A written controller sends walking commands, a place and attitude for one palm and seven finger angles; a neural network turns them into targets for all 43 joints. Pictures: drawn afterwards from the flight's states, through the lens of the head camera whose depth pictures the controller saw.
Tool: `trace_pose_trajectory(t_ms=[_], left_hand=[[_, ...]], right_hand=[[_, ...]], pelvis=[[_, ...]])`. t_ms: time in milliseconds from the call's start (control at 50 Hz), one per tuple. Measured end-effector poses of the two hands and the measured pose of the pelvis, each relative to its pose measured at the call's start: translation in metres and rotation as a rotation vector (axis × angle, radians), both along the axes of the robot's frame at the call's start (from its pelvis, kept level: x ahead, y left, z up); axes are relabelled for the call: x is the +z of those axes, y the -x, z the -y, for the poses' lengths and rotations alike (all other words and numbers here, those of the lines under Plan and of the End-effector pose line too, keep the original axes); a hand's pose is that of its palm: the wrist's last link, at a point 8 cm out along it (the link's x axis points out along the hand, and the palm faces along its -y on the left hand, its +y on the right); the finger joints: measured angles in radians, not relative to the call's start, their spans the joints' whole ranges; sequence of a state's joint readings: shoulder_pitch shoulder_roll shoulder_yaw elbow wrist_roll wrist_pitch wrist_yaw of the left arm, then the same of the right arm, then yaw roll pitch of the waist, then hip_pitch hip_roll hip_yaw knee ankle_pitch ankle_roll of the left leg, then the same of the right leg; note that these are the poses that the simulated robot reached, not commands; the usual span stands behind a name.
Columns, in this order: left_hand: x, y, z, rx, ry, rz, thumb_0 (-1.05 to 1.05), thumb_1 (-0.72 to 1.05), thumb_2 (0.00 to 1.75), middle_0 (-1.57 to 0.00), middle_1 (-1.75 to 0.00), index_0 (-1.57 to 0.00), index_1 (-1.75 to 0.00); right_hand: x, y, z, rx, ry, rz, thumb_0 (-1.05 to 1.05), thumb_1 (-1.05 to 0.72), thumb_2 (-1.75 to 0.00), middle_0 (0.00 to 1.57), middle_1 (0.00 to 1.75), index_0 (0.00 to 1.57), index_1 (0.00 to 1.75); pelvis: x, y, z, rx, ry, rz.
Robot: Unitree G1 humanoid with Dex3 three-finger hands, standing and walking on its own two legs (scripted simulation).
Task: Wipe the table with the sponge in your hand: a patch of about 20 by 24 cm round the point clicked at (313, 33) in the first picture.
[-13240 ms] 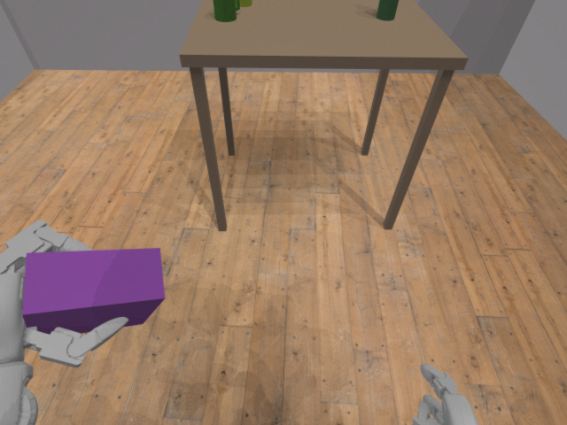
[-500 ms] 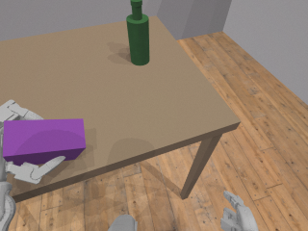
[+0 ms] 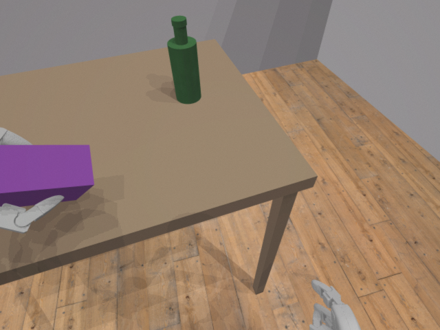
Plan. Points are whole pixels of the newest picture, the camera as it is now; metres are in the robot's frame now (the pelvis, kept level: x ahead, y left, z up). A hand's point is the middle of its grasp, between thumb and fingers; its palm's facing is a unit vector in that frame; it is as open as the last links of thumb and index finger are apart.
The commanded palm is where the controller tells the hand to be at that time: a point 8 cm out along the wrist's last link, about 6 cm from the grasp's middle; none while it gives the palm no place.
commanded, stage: come to a stop and stand still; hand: left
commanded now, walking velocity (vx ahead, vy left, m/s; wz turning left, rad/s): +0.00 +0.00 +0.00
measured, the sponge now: (51, 177) +0.26 +0.26 +0.19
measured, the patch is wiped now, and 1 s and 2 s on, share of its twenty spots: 0.00 0.00 0.00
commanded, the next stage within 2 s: look again from close up in 1.30 s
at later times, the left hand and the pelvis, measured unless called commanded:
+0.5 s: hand (49, 202) +0.23 +0.26 +0.17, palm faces +0.35 -0.84 -0.41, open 9.8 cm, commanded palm +0.18 +0.29 +0.19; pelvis +0.01 +0.02 +0.01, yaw -2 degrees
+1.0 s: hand (56, 189) +0.26 +0.28 +0.16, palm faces +0.32 -0.87 -0.38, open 9.8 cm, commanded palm +0.20 +0.32 +0.19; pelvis +0.03 +0.04 +0.01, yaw -3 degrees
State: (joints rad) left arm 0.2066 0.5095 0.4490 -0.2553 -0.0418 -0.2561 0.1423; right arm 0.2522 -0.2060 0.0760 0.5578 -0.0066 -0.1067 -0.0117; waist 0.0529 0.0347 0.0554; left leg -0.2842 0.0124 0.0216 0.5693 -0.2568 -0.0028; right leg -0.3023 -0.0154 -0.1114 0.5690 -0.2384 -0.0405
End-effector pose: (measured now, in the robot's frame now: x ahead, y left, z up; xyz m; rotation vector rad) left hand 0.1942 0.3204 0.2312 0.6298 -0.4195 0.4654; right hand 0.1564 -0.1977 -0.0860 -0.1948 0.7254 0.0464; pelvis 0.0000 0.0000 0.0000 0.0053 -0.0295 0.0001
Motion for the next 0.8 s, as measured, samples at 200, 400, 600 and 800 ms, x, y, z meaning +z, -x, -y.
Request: trace_pose_trajectory(t_ms=[200,400,600,800], left_hand=[[-0.068,0.005,0.055,-0.198,0.204,-0.162,-0.01,-0.47,1.01,-0.78,-1.34,-0.78,-1.34],[-0.040,-0.005,0.016,-0.148,0.099,-0.105,-0.01,-0.47,1.01,-0.78,-1.34,-0.78,-1.34],[-0.062,-0.001,0.015,-0.150,0.202,-0.186,-0.01,-0.47,1.01,-0.78,-1.34,-0.78,-1.34],[-0.056,-0.021,0.003,-0.125,0.221,-0.160,-0.01,-0.47,1.02,-0.78,-1.34,-0.78,-1.34]], right_hand=[[0.008,0.015,0.037,-0.031,0.091,-0.016,0.02,-0.90,-0.90,0.21,0.30,0.20,0.30],[0.028,0.000,0.040,-0.073,0.142,0.037,0.02,-0.90,-0.90,0.20,0.30,0.20,0.30],[0.033,-0.025,-0.001,-0.057,0.090,0.074,0.02,-0.90,-0.90,0.21,0.30,0.20,0.30],[0.036,-0.042,-0.023,-0.042,0.077,0.074,0.02,-0.90,-0.90,0.21,0.30,0.20,0.30]], pelvis=[[-0.001,-0.002,0.004,-0.032,0.002,-0.011],[0.005,-0.003,-0.009,-0.021,0.012,-0.010],[0.009,-0.009,-0.026,-0.040,0.016,-0.006],[0.011,-0.019,-0.035,-0.042,0.026,-0.009]])
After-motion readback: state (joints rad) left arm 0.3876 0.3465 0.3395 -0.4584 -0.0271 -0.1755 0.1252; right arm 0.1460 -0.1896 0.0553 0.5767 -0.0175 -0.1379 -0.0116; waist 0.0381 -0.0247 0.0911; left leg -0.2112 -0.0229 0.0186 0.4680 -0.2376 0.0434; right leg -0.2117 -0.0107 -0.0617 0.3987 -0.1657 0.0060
